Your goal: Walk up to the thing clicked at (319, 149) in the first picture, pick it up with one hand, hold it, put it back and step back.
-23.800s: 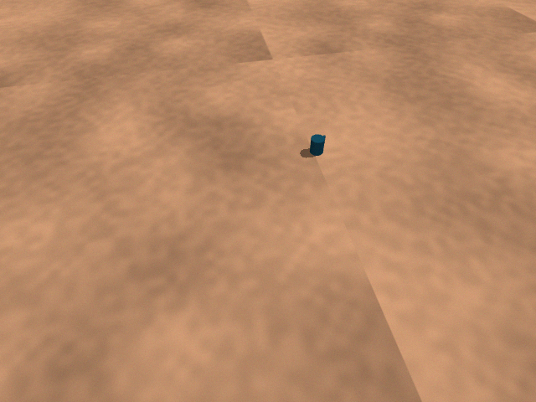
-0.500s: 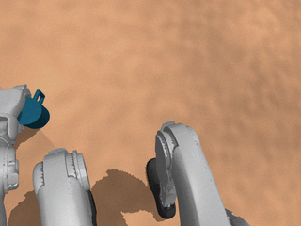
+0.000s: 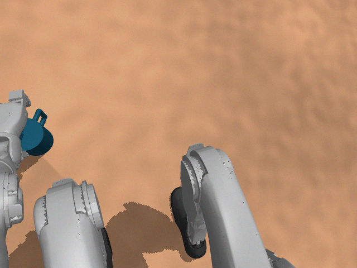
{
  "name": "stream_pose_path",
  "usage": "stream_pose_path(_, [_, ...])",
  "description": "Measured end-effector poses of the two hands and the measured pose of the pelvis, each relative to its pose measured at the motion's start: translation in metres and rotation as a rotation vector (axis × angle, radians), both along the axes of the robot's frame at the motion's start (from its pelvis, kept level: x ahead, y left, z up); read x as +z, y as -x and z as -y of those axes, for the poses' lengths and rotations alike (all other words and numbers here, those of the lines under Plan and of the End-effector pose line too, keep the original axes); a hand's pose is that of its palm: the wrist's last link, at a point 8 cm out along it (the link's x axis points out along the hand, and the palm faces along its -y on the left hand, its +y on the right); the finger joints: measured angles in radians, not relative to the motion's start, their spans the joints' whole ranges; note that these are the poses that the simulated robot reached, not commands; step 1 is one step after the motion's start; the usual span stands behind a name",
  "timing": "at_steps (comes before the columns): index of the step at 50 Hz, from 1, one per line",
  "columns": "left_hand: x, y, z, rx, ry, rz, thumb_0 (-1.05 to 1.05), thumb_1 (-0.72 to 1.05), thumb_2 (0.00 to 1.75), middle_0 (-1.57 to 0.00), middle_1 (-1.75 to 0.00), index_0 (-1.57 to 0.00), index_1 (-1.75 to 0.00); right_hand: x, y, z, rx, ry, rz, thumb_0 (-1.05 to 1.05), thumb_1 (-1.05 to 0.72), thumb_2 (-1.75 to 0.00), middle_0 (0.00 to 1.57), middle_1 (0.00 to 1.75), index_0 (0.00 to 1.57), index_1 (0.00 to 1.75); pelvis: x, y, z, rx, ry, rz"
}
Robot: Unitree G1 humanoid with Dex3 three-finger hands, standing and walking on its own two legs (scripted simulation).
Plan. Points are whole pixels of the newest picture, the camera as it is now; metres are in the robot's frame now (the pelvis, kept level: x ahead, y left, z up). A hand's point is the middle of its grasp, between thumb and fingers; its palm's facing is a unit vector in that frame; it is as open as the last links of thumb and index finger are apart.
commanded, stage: open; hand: left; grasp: from above
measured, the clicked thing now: (34, 131) +0.46 +0.25 -0.26
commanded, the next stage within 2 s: withdraw in 0.18 s
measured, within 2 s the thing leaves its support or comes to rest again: neither
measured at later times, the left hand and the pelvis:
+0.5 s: hand (12, 129) +0.45 +0.27 -0.19, palm faces -0.38 -0.09 -0.92, open 14.0 cm; pelvis +0.00 +0.00 +0.01, yaw +1 degrees
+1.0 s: hand out of the picture +0.41 +0.27 -0.05, palm faces -0.48 -0.04 -0.88, open 14.0 cm; pelvis -0.01 -0.01 +0.09, yaw +5 degrees
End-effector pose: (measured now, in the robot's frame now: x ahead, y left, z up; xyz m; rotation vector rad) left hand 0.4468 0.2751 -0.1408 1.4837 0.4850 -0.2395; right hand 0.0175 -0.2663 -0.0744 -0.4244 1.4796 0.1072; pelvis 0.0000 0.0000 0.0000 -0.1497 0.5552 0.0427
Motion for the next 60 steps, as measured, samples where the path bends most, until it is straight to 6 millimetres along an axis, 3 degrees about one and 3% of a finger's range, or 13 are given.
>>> stream_pose_path(19, [-0.001, -0.003, 0.001, -0.009, 0.0, 0.008, 0.01, -0.52, 1.08, -0.11, -1.11, -0.11, -1.11, 0.0, -0.007, 0.0, 0.017, -0.007, 0.005, 0.0, -0.9, -0.9, 0.2, 0.3, 0.2, 0.3, 0.001, -0.002, 0.0, -0.001, 0.0, -0.006])
stream_pose_path(24, [0.009, -0.005, 0.0, 0.009, -0.006, 0.056, 0.01, -0.54, 1.03, -0.1, -1.08, -0.1, -1.07, 0.0, -0.01, 0.001, -0.006, -0.01, 0.009, 0.0, -0.91, -0.9, 0.2, 0.3, 0.21, 0.3, 0.004, -0.003, 0.001, 0.003, -0.007, -0.017])
stream_pose_path(28, [0.037, -0.009, -0.004, 0.033, -0.024, 0.127, 0.01, -0.54, 1.02, -0.09, -1.05, -0.1, -1.05, 0.002, -0.018, 0.003, -0.061, -0.009, 0.034, 0.0, -0.91, -0.9, 0.2, 0.3, 0.21, 0.3, 0.012, -0.004, 0.002, 0.008, -0.019, -0.042])
stream_pose_path(37, [0.133, -0.002, -0.026, 0.09, -0.089, 0.067, 0.01, -0.56, 1.03, -0.09, -1.02, -0.08, -1.03, 0.025, -0.055, 0.008, -0.122, -0.014, 0.138, 0.0, -0.92, -0.91, 0.2, 0.3, 0.2, 0.3, 0.059, 0.0, 0.003, 0.027, -0.046, -0.062])
stream_pose_path(43, [0.163, 0.015, -0.018, 0.031, -0.044, -0.043, 0.0, -0.56, 1.04, -0.1, -1.02, -0.08, -1.04, 0.056, -0.07, 0.012, -0.095, 0.02, 0.191, 0.0, -0.92, -0.91, 0.2, 0.3, 0.2, 0.3, 0.088, 0.007, 0.005, 0.037, -0.055, -0.049])
stream_pose_path(47, [0.162, 0.022, -0.006, -0.041, -0.007, -0.048, 0.0, -0.55, 1.04, -0.1, -1.02, -0.09, -1.03, 0.068, -0.071, 0.018, -0.065, 0.062, 0.197, 0.0, -0.92, -0.91, 0.2, 0.3, 0.21, 0.3, 0.093, 0.011, 0.006, 0.042, -0.054, -0.04])
stream_pose_path(51, [0.148, 0.025, 0.002, -0.094, -0.008, -0.036, 0.01, -0.54, 1.03, -0.11, -1.02, -0.09, -1.03, 0.07, -0.068, 0.023, -0.051, 0.103, 0.202, 0.0, -0.92, -0.91, 0.2, 0.3, 0.21, 0.3, 0.087, 0.014, 0.005, 0.045, -0.053, -0.031])
stream_pose_path(60, [0.095, 0.008, 0.01, -0.096, -0.018, 0.011, 0.01, -0.54, 1.03, -0.11, -1.02, -0.1, -1.03, 0.042, -0.038, 0.02, -0.035, 0.133, 0.159, 0.0, -0.92, -0.9, 0.2, 0.3, 0.2, 0.3, 0.049, 0.018, 0.004, 0.042, -0.044, -0.024])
